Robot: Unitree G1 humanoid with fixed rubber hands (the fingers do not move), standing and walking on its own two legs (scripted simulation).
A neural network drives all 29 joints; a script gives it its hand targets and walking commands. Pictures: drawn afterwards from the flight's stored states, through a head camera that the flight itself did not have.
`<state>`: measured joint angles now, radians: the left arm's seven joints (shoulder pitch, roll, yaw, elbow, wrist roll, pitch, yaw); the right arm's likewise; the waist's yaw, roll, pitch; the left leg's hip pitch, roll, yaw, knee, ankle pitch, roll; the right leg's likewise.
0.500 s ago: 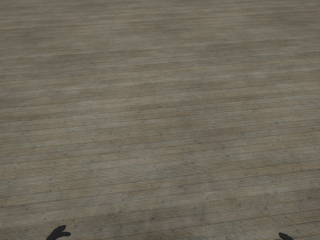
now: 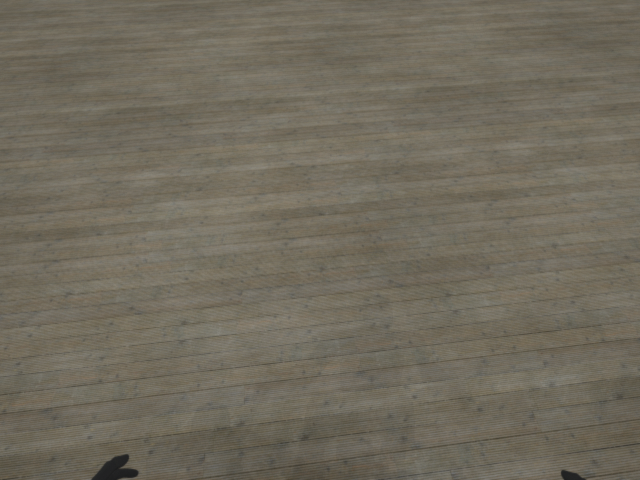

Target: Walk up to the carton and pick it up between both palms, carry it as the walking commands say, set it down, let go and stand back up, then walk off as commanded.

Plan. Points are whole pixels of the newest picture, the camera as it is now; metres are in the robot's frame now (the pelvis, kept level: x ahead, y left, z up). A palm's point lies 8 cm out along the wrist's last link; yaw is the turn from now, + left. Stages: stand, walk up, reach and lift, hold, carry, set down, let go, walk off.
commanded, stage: walk up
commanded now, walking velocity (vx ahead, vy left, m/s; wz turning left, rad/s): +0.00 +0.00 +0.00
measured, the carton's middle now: out of the picture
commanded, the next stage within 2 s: none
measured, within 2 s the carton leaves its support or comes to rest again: neither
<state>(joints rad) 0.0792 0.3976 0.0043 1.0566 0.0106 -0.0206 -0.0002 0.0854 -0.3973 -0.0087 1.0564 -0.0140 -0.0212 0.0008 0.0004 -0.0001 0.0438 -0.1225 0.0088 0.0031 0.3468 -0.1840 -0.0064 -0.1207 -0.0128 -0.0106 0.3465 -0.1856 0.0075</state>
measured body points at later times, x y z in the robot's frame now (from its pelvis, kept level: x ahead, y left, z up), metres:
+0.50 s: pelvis +0.00 +0.09 -0.02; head +0.02 +0.12 +0.42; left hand +0.01 +0.48 -0.11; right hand +0.26 -0.18 -0.08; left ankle +0.02 +0.22 -0.75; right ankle +0.01 -0.11 -0.73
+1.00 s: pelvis +0.03 +0.19 +0.00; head +0.04 +0.19 +0.45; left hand -0.22 +0.51 -0.05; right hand +0.42 +0.14 -0.05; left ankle -0.06 +0.35 -0.71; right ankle +0.13 +0.09 -0.75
